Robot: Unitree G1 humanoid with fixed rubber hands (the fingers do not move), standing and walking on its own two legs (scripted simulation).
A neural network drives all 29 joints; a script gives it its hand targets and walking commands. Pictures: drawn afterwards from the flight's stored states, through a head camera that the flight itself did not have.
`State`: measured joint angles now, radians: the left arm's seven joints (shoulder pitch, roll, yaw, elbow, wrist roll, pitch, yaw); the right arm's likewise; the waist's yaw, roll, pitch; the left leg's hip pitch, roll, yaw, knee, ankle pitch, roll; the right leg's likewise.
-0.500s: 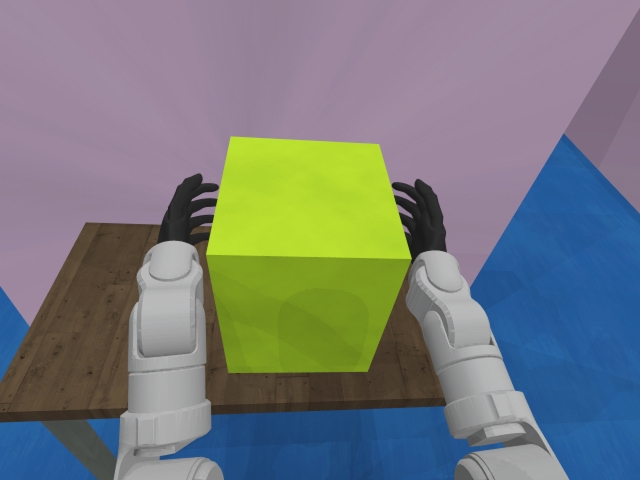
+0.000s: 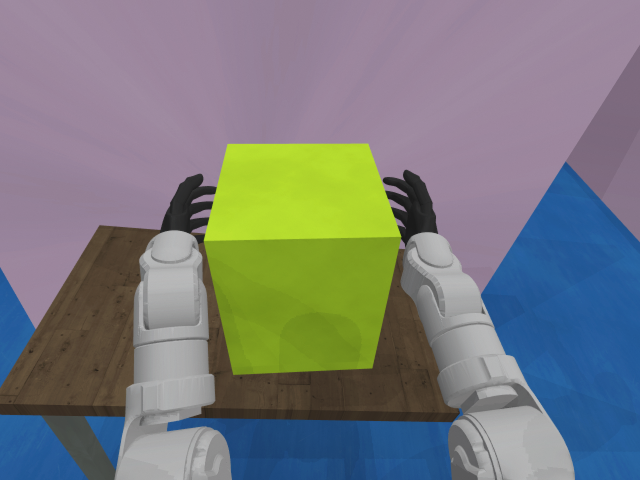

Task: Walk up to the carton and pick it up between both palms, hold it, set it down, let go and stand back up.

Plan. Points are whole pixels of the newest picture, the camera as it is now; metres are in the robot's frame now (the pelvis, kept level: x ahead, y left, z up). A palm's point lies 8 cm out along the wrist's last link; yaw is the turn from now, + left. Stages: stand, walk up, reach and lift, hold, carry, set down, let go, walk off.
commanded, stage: hold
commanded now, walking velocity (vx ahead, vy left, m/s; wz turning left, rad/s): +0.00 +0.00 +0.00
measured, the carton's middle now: (301, 258) +0.40 +0.03 +0.09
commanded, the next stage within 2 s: none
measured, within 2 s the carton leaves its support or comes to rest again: neither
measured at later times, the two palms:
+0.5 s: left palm (196, 215) +0.35 +0.16 +0.19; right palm (439, 239) +0.35 -0.13 +0.19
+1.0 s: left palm (223, 213) +0.36 +0.13 +0.19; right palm (452, 263) +0.34 -0.16 +0.16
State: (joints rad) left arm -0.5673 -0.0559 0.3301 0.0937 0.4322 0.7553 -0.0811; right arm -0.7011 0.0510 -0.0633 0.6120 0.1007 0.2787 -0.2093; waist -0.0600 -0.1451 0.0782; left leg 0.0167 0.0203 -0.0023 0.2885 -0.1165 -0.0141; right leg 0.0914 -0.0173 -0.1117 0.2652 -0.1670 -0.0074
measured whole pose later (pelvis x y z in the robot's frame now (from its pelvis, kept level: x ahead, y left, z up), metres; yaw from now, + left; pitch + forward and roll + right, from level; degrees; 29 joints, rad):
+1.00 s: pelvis +0.00 +0.02 +0.00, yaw -3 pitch -10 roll +0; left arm -0.60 -0.11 0.27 0.07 0.41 0.75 -0.03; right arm -0.58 -0.04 0.00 0.46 0.16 0.27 -0.24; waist -0.10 -0.01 0.09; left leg 0.00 0.01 0.05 0.29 -0.12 0.01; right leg 0.06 -0.03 -0.06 0.27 -0.15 0.02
